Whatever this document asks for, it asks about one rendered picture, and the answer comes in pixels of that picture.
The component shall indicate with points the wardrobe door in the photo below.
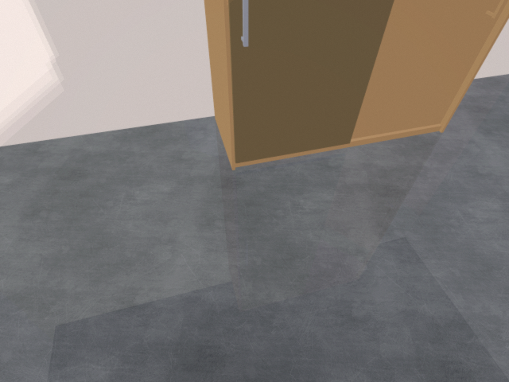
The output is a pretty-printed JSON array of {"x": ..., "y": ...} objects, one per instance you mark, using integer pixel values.
[
  {"x": 427, "y": 50},
  {"x": 300, "y": 83}
]

